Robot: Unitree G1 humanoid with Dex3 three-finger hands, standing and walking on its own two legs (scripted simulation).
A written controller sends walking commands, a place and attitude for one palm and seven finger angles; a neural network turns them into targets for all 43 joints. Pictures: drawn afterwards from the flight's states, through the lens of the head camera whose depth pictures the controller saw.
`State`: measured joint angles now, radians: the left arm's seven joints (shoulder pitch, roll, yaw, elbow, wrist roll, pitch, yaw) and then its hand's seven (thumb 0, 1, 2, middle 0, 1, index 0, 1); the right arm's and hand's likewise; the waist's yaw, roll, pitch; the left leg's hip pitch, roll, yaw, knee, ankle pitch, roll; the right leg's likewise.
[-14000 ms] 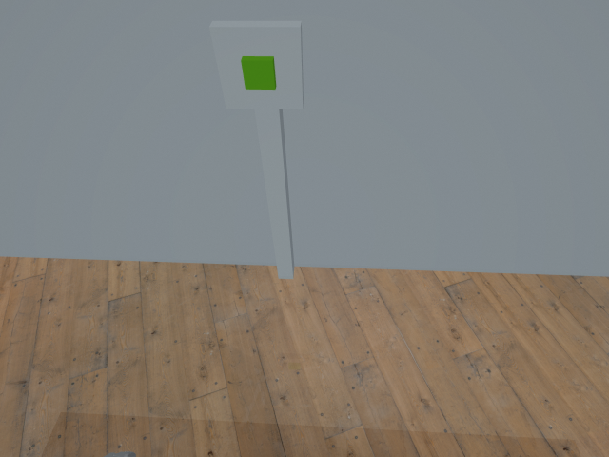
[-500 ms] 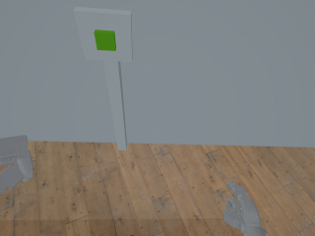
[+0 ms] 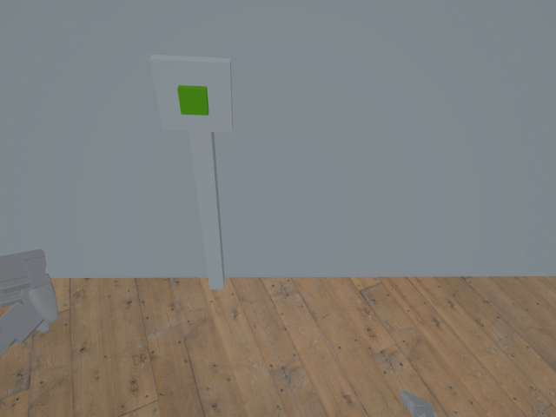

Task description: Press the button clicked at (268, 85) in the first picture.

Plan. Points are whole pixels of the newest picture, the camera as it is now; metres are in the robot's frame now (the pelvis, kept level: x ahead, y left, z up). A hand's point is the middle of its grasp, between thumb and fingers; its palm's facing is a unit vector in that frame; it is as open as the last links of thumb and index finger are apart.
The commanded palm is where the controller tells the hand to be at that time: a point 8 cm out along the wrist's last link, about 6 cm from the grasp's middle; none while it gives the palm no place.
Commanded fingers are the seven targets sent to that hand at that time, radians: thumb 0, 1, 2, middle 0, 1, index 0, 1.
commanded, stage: stop stepping back and stand still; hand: left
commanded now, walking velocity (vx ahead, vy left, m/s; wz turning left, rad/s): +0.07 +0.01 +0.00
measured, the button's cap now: (193, 100) +0.79 +0.22 +0.10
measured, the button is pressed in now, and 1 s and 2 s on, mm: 0 0 0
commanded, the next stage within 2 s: let the arm hang, fingers relaxed in 0.16 s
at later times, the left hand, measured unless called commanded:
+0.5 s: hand out of the picture +0.09 +0.19 -0.15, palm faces +0.08 -0.97 -0.23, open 3.1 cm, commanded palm none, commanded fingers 0.00 0.90 0.90 -0.82 -0.98 -0.82 -0.98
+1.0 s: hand out of the picture -0.05 +0.18 -0.17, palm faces +0.11 -0.97 -0.22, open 6.8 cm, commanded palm none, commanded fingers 0.00 0.90 0.90 -0.20 -0.30 -0.20 -0.30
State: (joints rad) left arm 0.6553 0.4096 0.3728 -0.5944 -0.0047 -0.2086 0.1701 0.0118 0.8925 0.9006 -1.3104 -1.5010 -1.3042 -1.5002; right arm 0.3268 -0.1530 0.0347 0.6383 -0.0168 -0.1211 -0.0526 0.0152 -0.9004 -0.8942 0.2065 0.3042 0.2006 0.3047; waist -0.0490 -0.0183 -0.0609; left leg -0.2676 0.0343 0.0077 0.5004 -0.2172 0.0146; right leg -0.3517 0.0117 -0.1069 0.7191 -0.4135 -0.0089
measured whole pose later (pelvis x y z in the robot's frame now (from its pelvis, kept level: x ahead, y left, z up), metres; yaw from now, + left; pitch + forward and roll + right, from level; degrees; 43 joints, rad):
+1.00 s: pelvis +0.00 +0.01 +0.00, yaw +4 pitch -2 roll +0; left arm 0.31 0.16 0.00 1.16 0.01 0.01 0.03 0.00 0.91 0.90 -0.30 -0.42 -0.29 -0.41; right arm 0.31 -0.14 0.00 1.11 -0.02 0.03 -0.02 0.01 -0.91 -0.89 0.20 0.30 0.20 0.30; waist 0.00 0.02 0.05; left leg -0.25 -0.01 0.00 0.43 -0.15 0.02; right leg -0.19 0.00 -0.01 0.44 -0.22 0.00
